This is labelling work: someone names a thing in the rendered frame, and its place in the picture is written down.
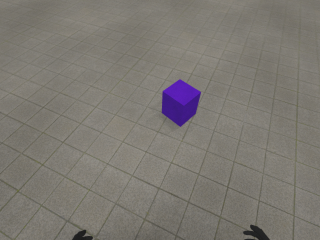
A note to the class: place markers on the left robot hand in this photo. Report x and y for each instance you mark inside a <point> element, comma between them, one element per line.
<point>80,234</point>

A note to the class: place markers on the carton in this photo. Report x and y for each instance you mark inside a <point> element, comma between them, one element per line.
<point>180,102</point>

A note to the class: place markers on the right robot hand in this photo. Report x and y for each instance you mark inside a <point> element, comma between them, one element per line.
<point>257,232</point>

